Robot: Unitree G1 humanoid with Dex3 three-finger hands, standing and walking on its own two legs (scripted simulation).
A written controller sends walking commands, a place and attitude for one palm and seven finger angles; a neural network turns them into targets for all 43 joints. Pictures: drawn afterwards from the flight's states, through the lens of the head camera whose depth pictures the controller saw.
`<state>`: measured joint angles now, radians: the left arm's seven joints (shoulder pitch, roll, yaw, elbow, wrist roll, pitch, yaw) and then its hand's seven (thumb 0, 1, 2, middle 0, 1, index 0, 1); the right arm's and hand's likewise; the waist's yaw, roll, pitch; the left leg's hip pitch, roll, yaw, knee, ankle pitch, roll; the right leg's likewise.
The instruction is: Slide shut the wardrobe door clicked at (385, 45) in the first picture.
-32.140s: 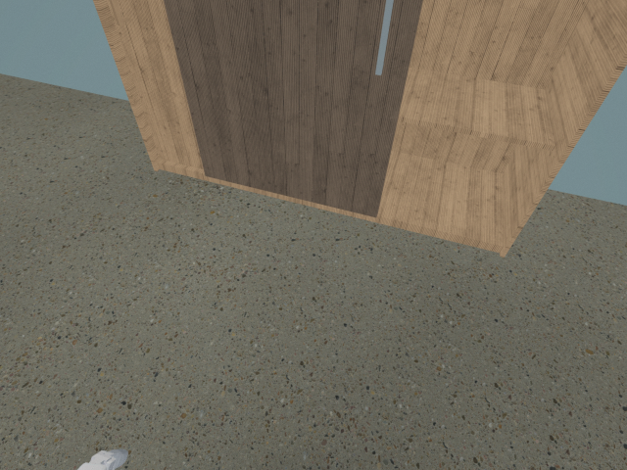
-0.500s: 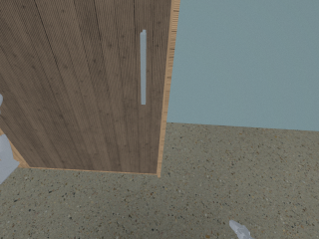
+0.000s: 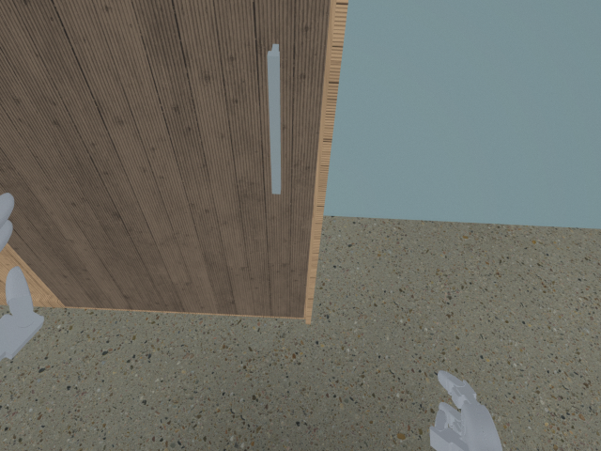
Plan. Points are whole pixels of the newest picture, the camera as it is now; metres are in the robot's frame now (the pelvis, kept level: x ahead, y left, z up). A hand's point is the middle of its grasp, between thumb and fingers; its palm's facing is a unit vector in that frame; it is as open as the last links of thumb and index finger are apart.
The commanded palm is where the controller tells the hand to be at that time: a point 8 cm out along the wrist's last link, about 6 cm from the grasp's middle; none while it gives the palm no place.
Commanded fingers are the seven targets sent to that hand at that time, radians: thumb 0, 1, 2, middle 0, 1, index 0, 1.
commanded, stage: stop stepping back and stand still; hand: left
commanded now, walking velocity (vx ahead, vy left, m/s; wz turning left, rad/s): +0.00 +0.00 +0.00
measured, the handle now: (276, 127) +0.64 +0.09 +0.08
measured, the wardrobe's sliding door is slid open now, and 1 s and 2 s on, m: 0.00 0.00 0.00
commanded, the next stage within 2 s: let the arm hang, fingers relaxed in 0.10 s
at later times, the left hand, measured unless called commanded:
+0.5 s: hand out of the picture +0.04 +0.18 -0.17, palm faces +0.02 -0.99 -0.15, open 7.3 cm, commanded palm none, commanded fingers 0.00 0.90 0.90 -0.20 -0.30 -0.20 -0.30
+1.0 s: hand out of the picture -0.05 +0.19 -0.17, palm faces +0.04 -0.98 -0.21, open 7.3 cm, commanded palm none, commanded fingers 0.00 0.90 0.90 -0.20 -0.30 -0.20 -0.30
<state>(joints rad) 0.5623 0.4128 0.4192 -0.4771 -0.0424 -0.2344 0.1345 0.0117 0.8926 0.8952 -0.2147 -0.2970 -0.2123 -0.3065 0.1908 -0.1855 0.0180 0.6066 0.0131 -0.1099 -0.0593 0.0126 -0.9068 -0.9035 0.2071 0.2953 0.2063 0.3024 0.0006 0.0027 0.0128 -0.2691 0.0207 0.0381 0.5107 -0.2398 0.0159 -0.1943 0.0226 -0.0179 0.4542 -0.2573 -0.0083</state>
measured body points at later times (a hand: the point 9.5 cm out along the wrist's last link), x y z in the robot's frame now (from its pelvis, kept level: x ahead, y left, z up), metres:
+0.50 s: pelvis -0.03 +0.01 -0.01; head -0.02 +0.02 +0.44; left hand +0.04 +0.23 -0.15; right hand +0.06 -0.25 -0.13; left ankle +0.02 +0.11 -0.74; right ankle -0.01 -0.11 -0.74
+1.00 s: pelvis -0.03 +0.01 +0.00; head -0.02 +0.01 +0.45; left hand -0.05 +0.24 -0.15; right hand -0.03 -0.20 -0.16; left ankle +0.02 +0.11 -0.74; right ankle -0.01 -0.11 -0.74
